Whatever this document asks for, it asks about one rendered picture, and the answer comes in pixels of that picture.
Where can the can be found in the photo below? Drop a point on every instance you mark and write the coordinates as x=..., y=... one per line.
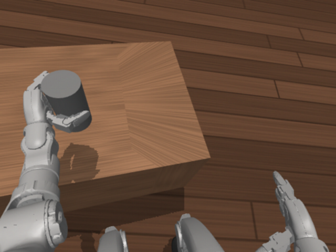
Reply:
x=64, y=91

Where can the right robot hand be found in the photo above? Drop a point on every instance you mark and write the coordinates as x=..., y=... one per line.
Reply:
x=298, y=221

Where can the left robot hand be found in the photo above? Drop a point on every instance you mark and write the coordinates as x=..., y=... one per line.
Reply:
x=38, y=109

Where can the right robot arm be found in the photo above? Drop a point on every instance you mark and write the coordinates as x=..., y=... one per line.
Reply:
x=309, y=244

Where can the left robot arm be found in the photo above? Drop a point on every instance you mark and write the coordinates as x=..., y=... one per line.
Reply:
x=33, y=220

